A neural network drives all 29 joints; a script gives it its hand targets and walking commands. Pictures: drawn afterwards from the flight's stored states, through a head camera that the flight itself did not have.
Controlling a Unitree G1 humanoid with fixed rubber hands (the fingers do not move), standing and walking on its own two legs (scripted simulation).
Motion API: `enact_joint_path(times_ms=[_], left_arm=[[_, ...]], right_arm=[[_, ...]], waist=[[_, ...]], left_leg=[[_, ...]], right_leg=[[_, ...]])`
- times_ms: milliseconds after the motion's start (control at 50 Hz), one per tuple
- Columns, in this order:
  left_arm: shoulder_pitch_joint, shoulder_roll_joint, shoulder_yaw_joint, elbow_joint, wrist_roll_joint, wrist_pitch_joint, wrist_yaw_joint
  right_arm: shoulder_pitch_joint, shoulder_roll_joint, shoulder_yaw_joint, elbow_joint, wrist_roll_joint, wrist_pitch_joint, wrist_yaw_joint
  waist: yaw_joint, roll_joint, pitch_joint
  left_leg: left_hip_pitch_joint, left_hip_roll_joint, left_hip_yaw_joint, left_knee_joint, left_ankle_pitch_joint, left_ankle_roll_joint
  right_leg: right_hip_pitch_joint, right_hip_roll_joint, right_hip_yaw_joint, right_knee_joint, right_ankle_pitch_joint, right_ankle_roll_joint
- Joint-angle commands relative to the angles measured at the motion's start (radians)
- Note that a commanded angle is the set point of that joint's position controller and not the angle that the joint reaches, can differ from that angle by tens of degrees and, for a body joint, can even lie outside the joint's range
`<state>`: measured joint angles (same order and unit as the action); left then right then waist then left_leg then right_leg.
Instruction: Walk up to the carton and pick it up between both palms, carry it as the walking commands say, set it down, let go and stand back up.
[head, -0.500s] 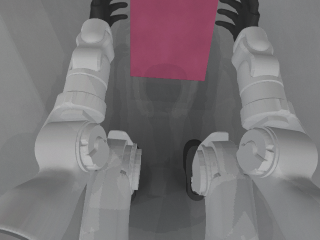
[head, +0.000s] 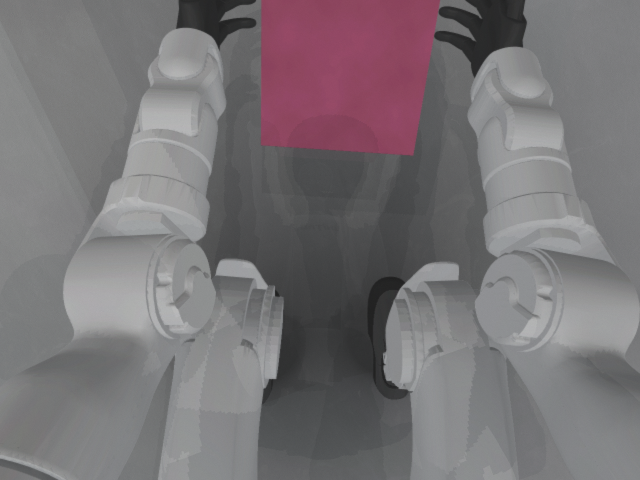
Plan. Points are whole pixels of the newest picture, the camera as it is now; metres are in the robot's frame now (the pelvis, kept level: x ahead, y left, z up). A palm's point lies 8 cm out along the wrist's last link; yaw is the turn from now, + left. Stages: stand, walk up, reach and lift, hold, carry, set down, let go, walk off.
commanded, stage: set down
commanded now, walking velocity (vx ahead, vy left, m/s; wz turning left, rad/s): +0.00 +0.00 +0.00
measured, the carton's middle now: (341, 58) +0.55 -0.01 -0.27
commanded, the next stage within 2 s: none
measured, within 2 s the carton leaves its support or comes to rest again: rests again in 0.68 s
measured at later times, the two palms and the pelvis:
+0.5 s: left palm (202, 28) +0.54 +0.13 -0.16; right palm (492, 47) +0.53 -0.15 -0.16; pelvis +0.00 +0.00 +0.00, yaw +0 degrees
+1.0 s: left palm (174, 79) +0.50 +0.17 -0.19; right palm (504, 108) +0.48 -0.19 -0.19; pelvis -0.02 +0.00 -0.01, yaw +0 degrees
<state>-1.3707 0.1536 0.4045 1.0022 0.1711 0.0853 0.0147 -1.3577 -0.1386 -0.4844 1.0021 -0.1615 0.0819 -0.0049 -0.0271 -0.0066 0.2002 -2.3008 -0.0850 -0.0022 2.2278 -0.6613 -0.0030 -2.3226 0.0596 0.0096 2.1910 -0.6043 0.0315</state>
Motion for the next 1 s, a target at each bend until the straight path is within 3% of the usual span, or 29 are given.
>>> enact_joint_path(times_ms=[0,320,540,620,660,700,780,880,980], left_arm=[[-0.107,-0.614,-0.239,0.174,0.011,0.069,-0.166],[-0.076,-0.514,-0.216,0.188,0.019,0.049,-0.150],[-0.027,-0.222,-0.191,0.212,-0.023,-0.012,-0.067],[-0.067,-0.003,-0.210,0.144,-0.095,-0.071,0.008],[-0.122,0.163,-0.225,0.081,-0.153,-0.108,0.057],[-0.188,0.226,-0.277,0.024,-0.228,-0.131,0.084],[-0.234,0.218,-0.380,0.046,-0.350,-0.134,0.079],[-0.249,0.257,-0.370,0.109,-0.379,-0.115,0.062],[-0.269,0.287,-0.352,0.160,-0.381,-0.104,0.058]], right_arm=[[-0.097,0.622,0.230,0.162,-0.015,0.067,0.159],[-0.055,0.533,0.199,0.177,-0.020,0.046,0.140],[-0.023,0.235,0.167,0.206,0.023,-0.018,0.048],[-0.039,0.012,0.178,0.152,0.098,-0.085,-0.029],[-0.083,-0.142,0.195,0.102,0.169,-0.127,-0.080],[-0.123,-0.168,0.258,0.092,0.256,-0.143,-0.099],[-0.178,-0.187,0.345,0.119,0.369,-0.145,-0.097],[-0.226,-0.262,0.341,0.135,0.375,-0.140,-0.094],[-0.242,-0.280,0.334,0.163,0.365,-0.130,-0.096]], waist=[[0.000,0.050,-0.625],[0.003,0.052,-0.627],[0.009,0.035,-0.675],[0.002,0.035,-0.736],[0.001,0.043,-0.802],[0.016,0.055,-0.856],[0.007,0.073,-0.851],[-0.019,0.049,-0.776],[-0.020,0.038,-0.750]], left_leg=[[0.313,-0.047,-0.008,-0.216,0.305,0.006],[0.333,-0.036,-0.009,-0.206,0.334,-0.003],[0.372,-0.018,-0.010,-0.199,0.351,-0.012],[0.404,-0.006,-0.021,-0.178,0.422,-0.014],[0.440,0.000,-0.027,-0.162,0.479,-0.017],[0.473,0.009,-0.032,-0.158,0.505,-0.018],[0.476,0.037,-0.040,-0.167,0.465,-0.015],[0.419,0.053,-0.048,-0.173,0.339,-0.016],[0.398,0.057,-0.045,-0.171,0.270,-0.012]], right_leg=[[0.360,0.066,-0.030,-0.143,0.293,-0.020],[0.374,0.061,-0.030,-0.134,0.311,-0.012],[0.423,0.044,-0.037,-0.132,0.321,-0.001],[0.460,0.036,-0.028,-0.118,0.398,0.001],[0.495,0.031,-0.017,-0.104,0.457,0.000],[0.504,0.022,-0.009,-0.092,0.474,-0.001],[0.483,-0.004,-0.007,-0.094,0.440,-0.009],[0.461,-0.032,-0.003,-0.108,0.336,-0.012],[0.482,-0.039,-0.004,-0.121,0.278,-0.014]])
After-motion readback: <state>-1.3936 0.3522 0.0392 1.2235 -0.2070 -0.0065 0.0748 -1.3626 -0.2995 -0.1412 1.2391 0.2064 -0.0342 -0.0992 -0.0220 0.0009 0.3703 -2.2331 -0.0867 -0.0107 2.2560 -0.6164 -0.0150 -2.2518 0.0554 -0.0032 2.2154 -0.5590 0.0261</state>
